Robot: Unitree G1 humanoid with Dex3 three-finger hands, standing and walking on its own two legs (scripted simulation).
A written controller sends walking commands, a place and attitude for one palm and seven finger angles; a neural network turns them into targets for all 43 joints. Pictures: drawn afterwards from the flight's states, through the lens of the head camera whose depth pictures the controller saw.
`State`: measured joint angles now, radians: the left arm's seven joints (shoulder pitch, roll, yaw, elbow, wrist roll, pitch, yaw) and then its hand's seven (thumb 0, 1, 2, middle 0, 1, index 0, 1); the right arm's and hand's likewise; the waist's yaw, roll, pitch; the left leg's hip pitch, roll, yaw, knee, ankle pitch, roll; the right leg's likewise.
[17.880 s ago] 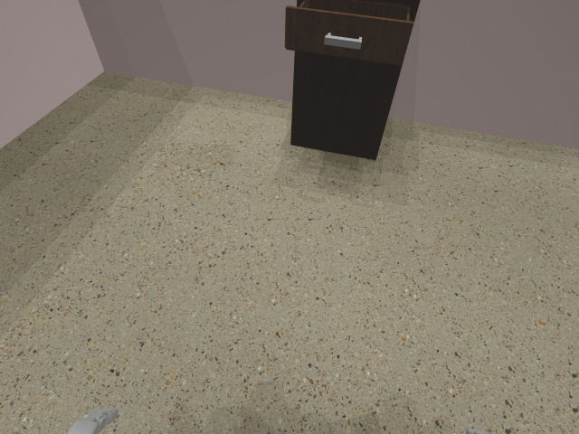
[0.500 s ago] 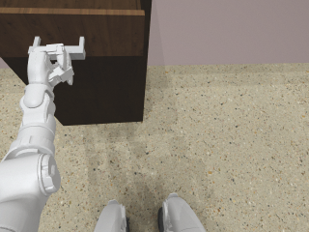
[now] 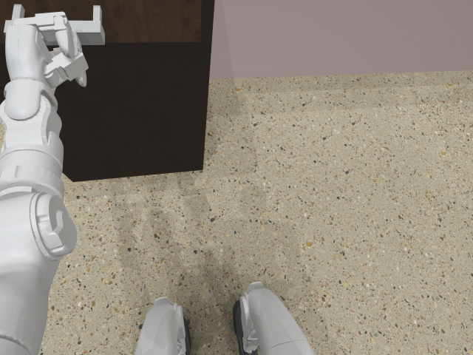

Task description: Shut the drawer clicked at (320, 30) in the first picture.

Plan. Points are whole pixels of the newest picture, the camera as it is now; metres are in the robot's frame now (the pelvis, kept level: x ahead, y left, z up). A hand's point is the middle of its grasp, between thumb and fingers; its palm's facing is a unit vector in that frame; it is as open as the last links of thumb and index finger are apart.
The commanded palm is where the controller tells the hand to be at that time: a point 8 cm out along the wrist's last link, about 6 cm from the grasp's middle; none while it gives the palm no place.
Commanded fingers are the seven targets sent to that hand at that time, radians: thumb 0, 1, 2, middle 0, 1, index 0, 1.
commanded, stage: push the drawer shut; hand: left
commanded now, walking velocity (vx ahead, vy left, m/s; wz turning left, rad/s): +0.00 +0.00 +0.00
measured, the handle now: (58, 22) +0.64 +0.20 +0.07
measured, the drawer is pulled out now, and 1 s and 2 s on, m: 0.01 0.00 0.00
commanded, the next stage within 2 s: pull the fist back off the drawer in 0.56 s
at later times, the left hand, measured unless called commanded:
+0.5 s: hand (69, 45) +0.58 +0.18 +0.08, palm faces +0.03 -1.00 -0.04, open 3.1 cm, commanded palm +0.61 +0.19 +0.07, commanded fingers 0.00 0.90 0.90 -1.40 -1.60 -1.40 -1.60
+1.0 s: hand (68, 44) +0.58 +0.18 +0.08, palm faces +0.03 -1.00 -0.05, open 3.2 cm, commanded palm +0.59 +0.18 +0.07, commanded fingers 0.00 0.90 0.90 -1.40 -1.60 -1.40 -1.60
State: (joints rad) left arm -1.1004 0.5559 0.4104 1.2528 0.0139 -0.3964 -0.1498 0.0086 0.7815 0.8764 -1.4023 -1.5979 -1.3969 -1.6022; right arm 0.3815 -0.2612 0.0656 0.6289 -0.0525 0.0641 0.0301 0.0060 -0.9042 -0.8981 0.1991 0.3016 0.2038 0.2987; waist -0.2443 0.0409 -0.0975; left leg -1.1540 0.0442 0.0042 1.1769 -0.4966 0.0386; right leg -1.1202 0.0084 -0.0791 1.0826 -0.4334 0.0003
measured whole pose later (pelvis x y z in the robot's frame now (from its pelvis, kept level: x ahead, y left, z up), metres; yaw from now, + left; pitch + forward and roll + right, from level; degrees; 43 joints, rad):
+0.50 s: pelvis -0.02 -0.01 -0.01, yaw +0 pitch +30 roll -6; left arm -1.31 0.71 0.38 1.38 0.07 -0.33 -0.18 0.00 0.60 0.89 -1.40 -1.60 -1.40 -1.60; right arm 0.40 -0.27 0.10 0.64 -0.06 0.04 0.03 0.00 -0.90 -0.90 0.20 0.30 0.20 0.30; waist -0.30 0.04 -0.08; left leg -1.28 0.05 -0.05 1.24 -0.48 0.03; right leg -1.22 0.02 -0.13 1.12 -0.42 -0.01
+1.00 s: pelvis -0.04 +0.00 -0.03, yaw +0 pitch +31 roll -7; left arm -1.41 0.75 0.35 1.39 0.10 -0.25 -0.15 0.02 0.59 0.89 -1.40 -1.60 -1.40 -1.60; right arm 0.43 -0.26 0.12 0.65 -0.07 -0.03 0.03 0.00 -0.90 -0.90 0.20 0.30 0.20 0.30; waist -0.33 0.05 -0.08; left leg -1.37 0.04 -0.05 1.28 -0.46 0.04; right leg -1.29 0.01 -0.13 1.14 -0.39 0.00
